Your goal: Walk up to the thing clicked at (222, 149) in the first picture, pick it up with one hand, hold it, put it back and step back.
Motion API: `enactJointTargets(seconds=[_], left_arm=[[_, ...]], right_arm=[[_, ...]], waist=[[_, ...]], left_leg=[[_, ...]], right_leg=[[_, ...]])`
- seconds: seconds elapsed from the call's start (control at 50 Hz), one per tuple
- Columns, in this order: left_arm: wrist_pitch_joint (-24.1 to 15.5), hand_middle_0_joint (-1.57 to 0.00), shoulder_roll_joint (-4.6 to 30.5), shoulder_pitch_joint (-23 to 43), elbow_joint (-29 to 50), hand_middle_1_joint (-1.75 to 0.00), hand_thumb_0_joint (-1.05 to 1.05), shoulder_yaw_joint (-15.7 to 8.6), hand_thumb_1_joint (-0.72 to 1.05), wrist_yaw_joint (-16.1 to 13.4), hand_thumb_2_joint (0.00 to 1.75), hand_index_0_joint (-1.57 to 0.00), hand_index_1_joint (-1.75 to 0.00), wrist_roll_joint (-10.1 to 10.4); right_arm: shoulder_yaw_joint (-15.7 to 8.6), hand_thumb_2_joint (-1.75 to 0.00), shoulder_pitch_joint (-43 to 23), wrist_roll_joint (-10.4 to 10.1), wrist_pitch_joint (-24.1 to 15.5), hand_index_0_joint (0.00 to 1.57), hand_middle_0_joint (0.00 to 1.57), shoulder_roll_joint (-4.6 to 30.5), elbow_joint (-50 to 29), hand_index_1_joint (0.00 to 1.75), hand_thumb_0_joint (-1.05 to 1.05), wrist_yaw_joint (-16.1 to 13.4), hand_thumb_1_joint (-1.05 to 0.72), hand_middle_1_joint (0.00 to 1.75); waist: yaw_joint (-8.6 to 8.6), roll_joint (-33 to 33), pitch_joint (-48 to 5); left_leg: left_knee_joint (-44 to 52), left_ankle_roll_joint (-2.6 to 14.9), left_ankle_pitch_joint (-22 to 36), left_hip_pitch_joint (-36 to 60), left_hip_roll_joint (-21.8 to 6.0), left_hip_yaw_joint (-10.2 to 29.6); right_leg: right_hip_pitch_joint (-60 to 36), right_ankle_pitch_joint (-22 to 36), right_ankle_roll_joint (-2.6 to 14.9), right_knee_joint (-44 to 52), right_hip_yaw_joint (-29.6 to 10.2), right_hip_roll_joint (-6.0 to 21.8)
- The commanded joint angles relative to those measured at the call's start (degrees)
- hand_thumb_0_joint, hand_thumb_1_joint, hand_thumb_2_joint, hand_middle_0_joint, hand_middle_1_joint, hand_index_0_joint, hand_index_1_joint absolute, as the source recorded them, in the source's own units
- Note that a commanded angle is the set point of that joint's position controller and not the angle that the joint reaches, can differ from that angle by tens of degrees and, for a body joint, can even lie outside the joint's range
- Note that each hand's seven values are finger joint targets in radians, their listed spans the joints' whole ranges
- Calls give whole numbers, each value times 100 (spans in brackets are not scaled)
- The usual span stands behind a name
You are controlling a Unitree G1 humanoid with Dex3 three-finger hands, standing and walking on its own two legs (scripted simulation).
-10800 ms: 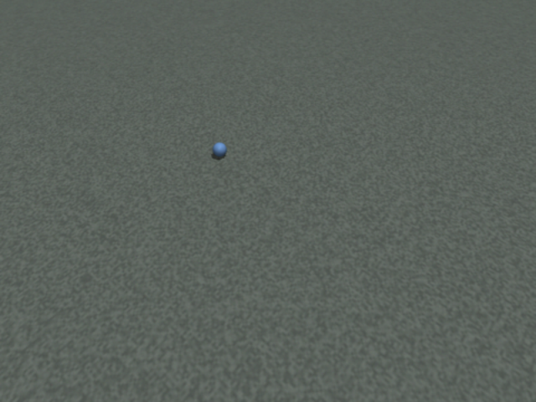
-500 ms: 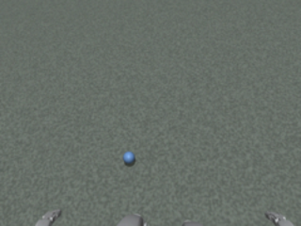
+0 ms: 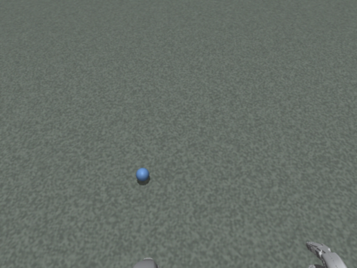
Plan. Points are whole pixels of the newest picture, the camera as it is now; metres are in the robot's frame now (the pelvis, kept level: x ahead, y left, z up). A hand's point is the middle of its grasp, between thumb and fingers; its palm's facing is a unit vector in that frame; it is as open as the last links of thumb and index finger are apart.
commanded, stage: walk up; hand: left
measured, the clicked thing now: (142, 174) +0.71 +0.24 -0.71
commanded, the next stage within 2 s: stand in 1.38 s
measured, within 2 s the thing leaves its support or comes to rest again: neither
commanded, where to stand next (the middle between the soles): +0.39 +0.07 m, yaw +2 degrees
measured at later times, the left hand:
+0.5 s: hand out of the picture +0.06 +0.29 -0.13, palm faces +0.04 -0.92 -0.39, open 7.4 cm
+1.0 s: hand out of the picture +0.10 +0.30 -0.13, palm faces +0.08 -0.93 -0.36, open 7.4 cm
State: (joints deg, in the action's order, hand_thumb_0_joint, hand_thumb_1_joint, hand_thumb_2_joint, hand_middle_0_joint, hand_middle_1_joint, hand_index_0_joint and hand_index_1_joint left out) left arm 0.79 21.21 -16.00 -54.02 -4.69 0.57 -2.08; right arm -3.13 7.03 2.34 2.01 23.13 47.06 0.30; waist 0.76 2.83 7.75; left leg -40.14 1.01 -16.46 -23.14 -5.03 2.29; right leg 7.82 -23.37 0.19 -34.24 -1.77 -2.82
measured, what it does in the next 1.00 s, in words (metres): steps on the spot: left foot, then right foot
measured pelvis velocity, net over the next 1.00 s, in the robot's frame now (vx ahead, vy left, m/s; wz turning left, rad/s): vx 0.02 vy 0.03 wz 0.07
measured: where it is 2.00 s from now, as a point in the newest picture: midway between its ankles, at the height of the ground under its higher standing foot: outside the picture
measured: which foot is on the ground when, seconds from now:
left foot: down 0.00-0.00, up 0.02-0.26, down 0.28-0.58, up 0.60-0.80, down 0.82-1.00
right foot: down 0.00-0.32, up 0.34-0.52, down 0.54-1.00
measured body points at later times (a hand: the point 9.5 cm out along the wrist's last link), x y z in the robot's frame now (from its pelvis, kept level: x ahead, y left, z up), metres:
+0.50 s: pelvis -0.01 +0.01 +0.01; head +0.01 +0.01 +0.46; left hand +0.06 +0.33 -0.10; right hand +0.08 -0.29 -0.11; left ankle +0.01 +0.14 -0.72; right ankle +0.01 -0.11 -0.70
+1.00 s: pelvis +0.02 +0.03 +0.02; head +0.05 +0.04 +0.47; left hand +0.10 +0.34 -0.11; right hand +0.12 -0.26 -0.11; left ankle +0.01 +0.15 -0.72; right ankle +0.03 -0.11 -0.72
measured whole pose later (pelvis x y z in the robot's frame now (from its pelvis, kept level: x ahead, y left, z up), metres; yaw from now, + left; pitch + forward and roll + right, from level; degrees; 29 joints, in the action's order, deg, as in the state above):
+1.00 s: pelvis +0.02 +0.03 +0.02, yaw +4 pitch -2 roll +0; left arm -1.7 21.4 -6.6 -58.2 -2.4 0.1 -0.2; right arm -1.2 8.7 0.8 -0.1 19.2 58.9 0.9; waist 0.4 -0.4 5.1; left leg -30.2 -0.4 -16.9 -11.3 -0.2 1.9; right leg 11.6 -15.4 -1.6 -29.2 1.4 2.4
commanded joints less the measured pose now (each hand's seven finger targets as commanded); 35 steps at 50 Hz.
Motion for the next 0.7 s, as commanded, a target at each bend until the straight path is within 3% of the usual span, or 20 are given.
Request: enactJointTargets(seconds=[0.0,0.02,0.06,0.16,0.2,0.24,0.26,0.28,0.3,0.32,0.34,0.4,0.46,0.52,0.54,0.56,0.58,0.6,0.64,0.68], left_arm=[[-291,-20,2239,533,669,-30,0,-495,90,-165,90,-20,-30,-128],[-334,-20,1831,900,723,-30,0,-406,90,-156,90,-20,-30,-85],[-428,-20,1423,785,627,-30,0,-322,90,-175,90,-20,-30,-31],[-435,-20,1548,-96,451,-30,0,-387,90,-155,90,-20,-30,10],[-405,-20,1535,-35,489,-30,0,-362,90,-158,90,-20,-30,63],[-341,-20,1527,188,595,-30,0,-270,90,-149,90,-20,-30,123],[-336,-20,1333,250,670,-30,0,-197,90,-148,90,-20,-30,141],[-350,-20,1089,219,739,-30,0,-147,90,-155,90,-20,-30,194],[-308,-20,881,320,793,-30,0,-90,90,-165,90,-20,-30,256],[-254,-20,1238,397,695,-30,0,-189,90,-206,90,-20,-30,192],[-255,-20,1341,411,659,-30,0,-174,90,-188,90,-20,-30,190],[-303,-20,1224,166,540,-30,0,-164,90,-66,90,-20,-30,165],[-322,-20,1064,179,410,-30,0,-164,90,-49,90,-20,-30,153],[-431,-20,1050,-269,134,-30,0,-179,90,-186,90,-20,-30,97],[-479,-20,1322,-254,135,-30,0,-246,90,-233,90,-20,-30,30],[-516,-20,1718,60,247,-30,0,-309,90,-250,90,-20,-30,-3],[-487,-20,1942,678,400,-30,0,-319,90,-217,90,-20,-30,-11],[-475,-20,1799,1012,516,-30,0,-284,90,-196,90,-20,-30,-1],[-501,-20,1410,1020,486,-30,0,-201,90,-193,90,-20,-30,55],[-511,-20,1403,872,324,-30,0,-188,90,-196,90,-20,-30,45]], right_arm=[[-371,-90,-102,-79,-60,20,20,1169,-326,30,0,-97,-90,30],[-402,-90,-84,-132,-78,20,20,1228,-218,30,0,-46,-90,30],[-310,-90,84,-199,-155,20,20,987,-40,30,0,11,-90,30],[-210,-90,-82,-85,-284,20,20,818,-87,30,0,49,-90,30],[-244,-90,29,-78,-350,20,20,800,-18,30,0,58,-90,30],[-304,-90,415,-88,-401,20,20,778,135,30,0,55,-90,30],[-385,-90,820,-72,-437,20,20,939,275,30,0,32,-90,30],[-508,-90,1125,-42,-467,20,20,1268,353,30,0,1,-90,30],[-592,-90,1117,-39,-467,20,20,1637,269,30,0,1,-90,30],[-621,-90,1155,-72,-452,20,20,1742,264,30,0,19,-90,30],[-599,-90,965,-73,-409,20,20,1646,241,30,0,21,-90,30],[-423,-90,402,-35,-406,20,20,1222,17,30,0,24,-90,30],[-360,-90,362,-45,-390,20,20,1165,46,30,0,30,-90,30],[-190,-90,-17,-190,-270,20,20,830,-37,30,0,22,-90,30],[-94,-90,54,-252,-267,20,20,507,-57,30,0,3,-90,30],[-43,-90,191,-272,-243,20,20,338,-42,30,0,-17,-90,30],[-173,-90,418,-209,-165,20,20,750,167,30,0,-72,-90,30],[-235,-90,652,-196,-160,20,20,895,334,30,0,-66,-90,30],[-200,-90,606,-217,-203,20,20,873,456,30,0,-51,-90,30],[-174,-90,503,-191,-236,20,20,796,492,30,0,-39,-90,30]], waist=[[184,-1172,178],[-34,-783,551],[-122,-841,311],[328,-1535,-229],[269,-1536,-380],[-4,-1318,-665],[-181,-909,-978],[-266,30,-1352],[-262,719,-1229],[-317,450,-1059],[-211,334,-687],[-21,490,-333],[-66,662,-431],[325,367,-864],[318,-360,-983],[200,-1066,-810],[69,-884,-588],[-75,-826,-289],[-99,-792,-234],[2,-1022,-412]], left_leg=[[-1345,-132,-1426,-99,366,847],[-1358,-129,-1101,60,270,934],[-1081,-166,-529,-395,647,741],[73,-171,-892,-429,540,119],[527,-121,-755,-57,537,-137],[1591,11,133,998,668,-337],[1851,134,788,1697,580,-52],[1982,463,1300,2431,-218,1092],[2155,1169,858,2759,-1213,2607],[2262,1616,-25,2037,-1530,2902],[2340,1625,-469,1527,-1422,2610],[2295,1074,-459,1003,-726,1531],[2130,930,-67,670,-555,1240],[874,493,541,290,-256,601],[143,205,301,14,144,408],[-264,-60,-809,-449,772,453],[-952,-75,-1611,153,565,555],[-1032,-102,-1575,472,400,503],[-676,-57,-1375,351,437,559],[-430,-60,-1104,307,454,414]], right_leg=[[2190,-2614,1442,2430,-3562,2620],[2357,-2312,1255,2314,-2908,2298],[994,39,798,1843,-1456,1442],[-427,2121,849,1206,-1108,1565],[-476,2900,890,931,-966,1662],[-114,3246,705,345,-646,1530],[62,3200,474,-336,-397,1258],[724,2407,241,-1519,56,676],[1993,-338,86,-2079,528,10],[1798,-1328,172,-2289,-117,363],[1762,-1425,204,-2234,-192,456],[1513,-728,163,-1390,-11,560],[798,-111,60,-411,271,371],[-479,1254,84,1139,282,291],[-619,1145,235,1518,-833,942],[-341,806,645,2018,-2384,1981],[786,-204,1262,2110,-2687,2583],[1243,-189,1443,1985,-2629,2557],[928,782,1122,1748,-1714,2069],[595,1377,968,1566,-1297,1845]])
